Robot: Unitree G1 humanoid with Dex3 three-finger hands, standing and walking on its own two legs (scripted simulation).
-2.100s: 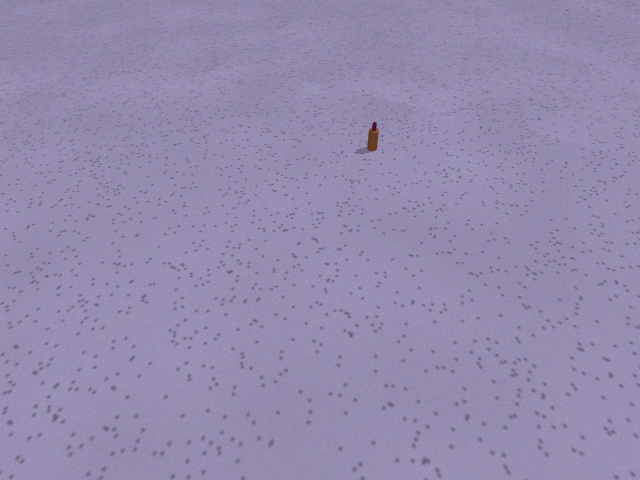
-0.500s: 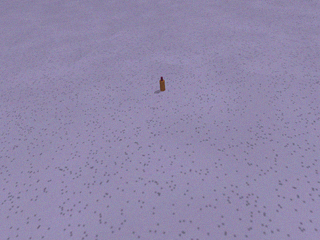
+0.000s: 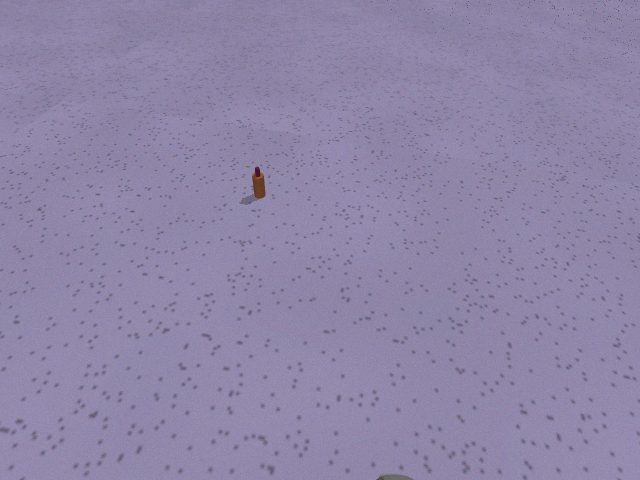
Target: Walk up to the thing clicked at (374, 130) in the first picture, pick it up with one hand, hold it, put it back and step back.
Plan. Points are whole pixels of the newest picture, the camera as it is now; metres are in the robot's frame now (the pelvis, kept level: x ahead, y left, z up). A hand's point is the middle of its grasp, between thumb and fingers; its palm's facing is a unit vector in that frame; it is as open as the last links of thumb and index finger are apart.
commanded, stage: walk up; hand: left
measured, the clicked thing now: (258, 181) +1.51 +0.25 -0.69
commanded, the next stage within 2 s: none
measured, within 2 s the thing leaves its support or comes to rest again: neither
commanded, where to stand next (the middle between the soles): +1.17 +0.04 m, yaw +1 degrees
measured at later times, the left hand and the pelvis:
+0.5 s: hand (172, 370) +0.33 +0.24 -0.12, palm faces -0.02 -0.93 -0.37, open 7.4 cm; pelvis +0.27 -0.03 +0.00, yaw +0 degrees
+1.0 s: hand (180, 251) +0.59 +0.29 -0.14, palm faces -0.08 -0.94 -0.32, open 7.4 cm; pelvis +0.51 +0.02 +0.01, yaw +0 degrees
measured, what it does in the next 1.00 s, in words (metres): walks ahead: right foot, then left foot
